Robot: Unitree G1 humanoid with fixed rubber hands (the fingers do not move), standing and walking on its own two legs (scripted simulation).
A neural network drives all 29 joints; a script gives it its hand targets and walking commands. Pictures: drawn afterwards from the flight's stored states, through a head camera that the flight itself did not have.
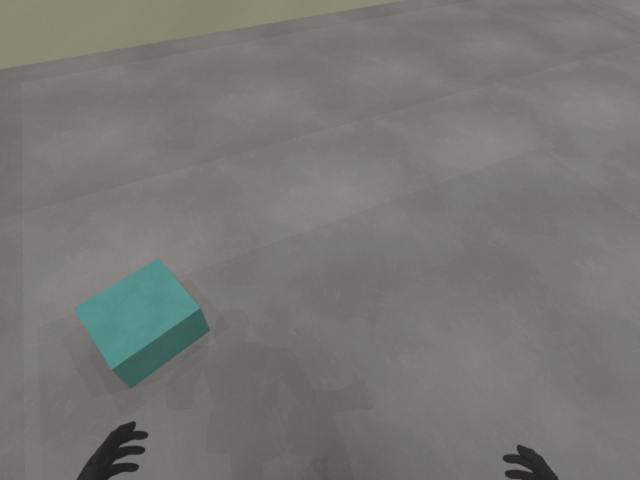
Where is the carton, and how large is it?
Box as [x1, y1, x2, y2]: [74, 258, 209, 387]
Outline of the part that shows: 158,258 74,308 111,369 130,387 132,387 209,330 200,308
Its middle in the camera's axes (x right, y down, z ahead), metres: -0.57 +0.27 +1.25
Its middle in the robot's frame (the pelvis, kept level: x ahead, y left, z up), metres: +0.66 +0.57 -0.67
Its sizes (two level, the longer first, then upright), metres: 0.284 0.263 0.153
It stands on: the floor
